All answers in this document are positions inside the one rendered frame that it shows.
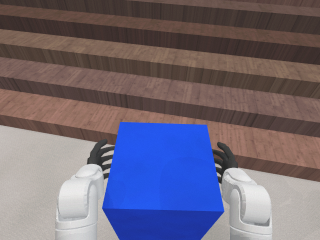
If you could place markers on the robot left hand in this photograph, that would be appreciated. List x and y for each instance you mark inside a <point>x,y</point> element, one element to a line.
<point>97,152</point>

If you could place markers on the robot right hand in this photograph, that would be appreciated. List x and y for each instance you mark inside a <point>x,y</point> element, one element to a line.
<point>228,160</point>

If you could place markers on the right robot forearm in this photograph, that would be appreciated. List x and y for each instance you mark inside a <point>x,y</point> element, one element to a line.
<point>250,208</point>

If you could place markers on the left robot forearm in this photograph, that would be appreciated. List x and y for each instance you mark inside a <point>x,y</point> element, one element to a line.
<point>77,204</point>

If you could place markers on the carton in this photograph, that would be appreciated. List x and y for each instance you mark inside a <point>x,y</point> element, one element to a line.
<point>163,183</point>

